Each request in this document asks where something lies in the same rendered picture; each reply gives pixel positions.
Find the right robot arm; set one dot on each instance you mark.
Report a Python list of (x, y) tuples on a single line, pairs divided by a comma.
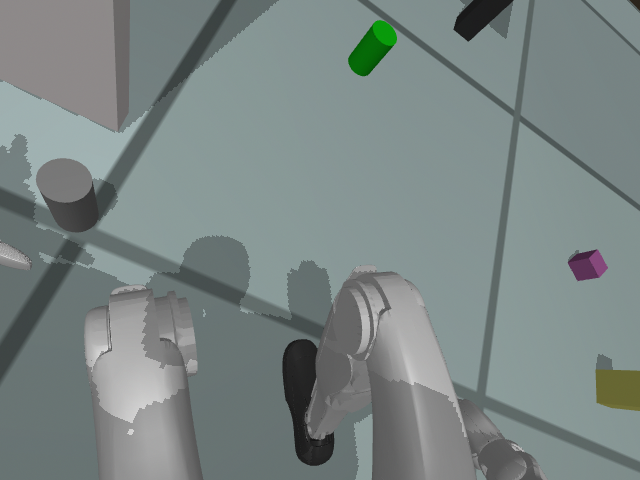
[(503, 459)]

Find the right robot hand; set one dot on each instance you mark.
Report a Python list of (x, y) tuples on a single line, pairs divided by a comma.
[(480, 429)]

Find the left robot hand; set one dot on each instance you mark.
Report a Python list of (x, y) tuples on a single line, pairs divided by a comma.
[(14, 258)]

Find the right robot foot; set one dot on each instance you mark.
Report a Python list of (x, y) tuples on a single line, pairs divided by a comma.
[(299, 375)]

